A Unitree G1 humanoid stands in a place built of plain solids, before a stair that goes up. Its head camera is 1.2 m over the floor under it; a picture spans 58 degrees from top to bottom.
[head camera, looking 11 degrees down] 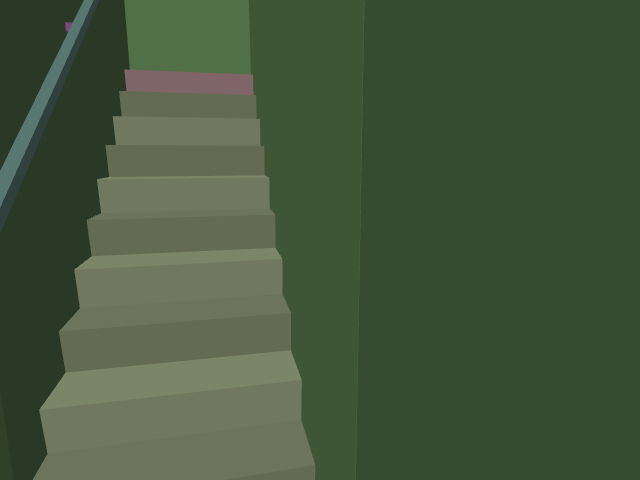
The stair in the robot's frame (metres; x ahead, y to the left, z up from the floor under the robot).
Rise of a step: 0.18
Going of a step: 0.25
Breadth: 0.90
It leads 13 degrees to the left of straight ahead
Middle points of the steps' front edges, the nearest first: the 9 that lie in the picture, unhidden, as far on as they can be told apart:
1.42 0.51 0.36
1.66 0.56 0.54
1.90 0.62 0.72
2.14 0.67 0.90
2.38 0.73 1.08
2.62 0.78 1.26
2.86 0.83 1.44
3.10 0.89 1.62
3.34 0.94 1.80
